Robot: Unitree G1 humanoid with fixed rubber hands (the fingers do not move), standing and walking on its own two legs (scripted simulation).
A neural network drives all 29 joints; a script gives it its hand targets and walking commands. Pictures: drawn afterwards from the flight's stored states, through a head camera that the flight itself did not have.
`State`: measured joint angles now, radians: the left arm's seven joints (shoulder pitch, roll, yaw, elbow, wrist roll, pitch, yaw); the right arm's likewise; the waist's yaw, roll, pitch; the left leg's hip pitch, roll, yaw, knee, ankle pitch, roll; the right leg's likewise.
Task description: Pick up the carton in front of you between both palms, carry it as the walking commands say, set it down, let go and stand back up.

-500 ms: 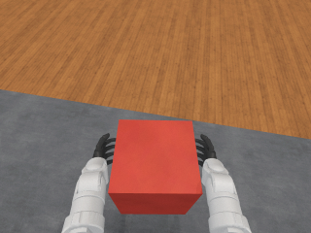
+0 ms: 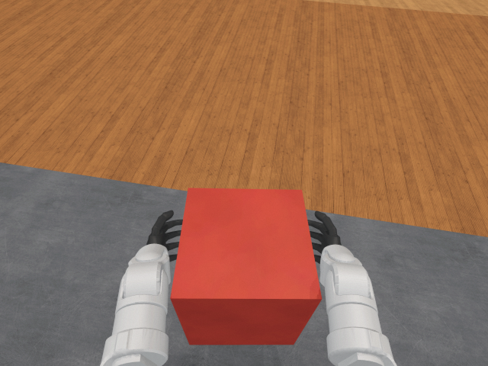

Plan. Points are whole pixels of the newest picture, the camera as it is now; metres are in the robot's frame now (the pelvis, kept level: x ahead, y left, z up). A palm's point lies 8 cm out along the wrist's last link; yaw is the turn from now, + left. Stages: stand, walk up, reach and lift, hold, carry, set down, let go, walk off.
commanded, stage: reach and lift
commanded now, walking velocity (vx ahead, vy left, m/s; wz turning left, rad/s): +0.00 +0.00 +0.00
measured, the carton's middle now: (243, 270) +0.31 +0.00 -0.04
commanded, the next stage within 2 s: hold in 0.68 s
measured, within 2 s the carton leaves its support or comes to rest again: neither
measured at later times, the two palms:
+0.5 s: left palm (158, 244) +0.31 +0.15 +0.04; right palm (331, 245) +0.31 -0.15 +0.04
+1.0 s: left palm (156, 247) +0.29 +0.15 +0.05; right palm (337, 249) +0.29 -0.15 +0.06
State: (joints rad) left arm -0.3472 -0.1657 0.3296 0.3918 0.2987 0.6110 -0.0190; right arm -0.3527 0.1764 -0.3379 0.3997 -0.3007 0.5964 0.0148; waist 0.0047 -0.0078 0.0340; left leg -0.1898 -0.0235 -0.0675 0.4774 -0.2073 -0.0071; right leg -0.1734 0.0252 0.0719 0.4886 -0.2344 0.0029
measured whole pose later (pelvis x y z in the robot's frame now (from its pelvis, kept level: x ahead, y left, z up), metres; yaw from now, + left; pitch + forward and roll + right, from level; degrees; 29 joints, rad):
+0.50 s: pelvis +0.02 +0.00 +0.01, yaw +0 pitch -5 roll +0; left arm -0.27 -0.15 0.24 0.29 0.28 0.67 -0.01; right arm -0.27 0.15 -0.25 0.30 -0.28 0.66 0.02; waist 0.01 -0.01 0.03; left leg -0.10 -0.02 -0.06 0.37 -0.19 -0.01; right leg -0.08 0.02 0.08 0.39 -0.21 0.00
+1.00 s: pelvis +0.01 +0.00 +0.01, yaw +0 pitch -8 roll +0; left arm -0.25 -0.15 0.21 0.21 0.26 0.77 -0.01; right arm -0.25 0.15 -0.22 0.21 -0.26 0.76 0.01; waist 0.00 -0.01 0.04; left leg -0.04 -0.02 -0.07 0.36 -0.17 -0.01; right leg -0.03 0.02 0.07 0.37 -0.20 0.00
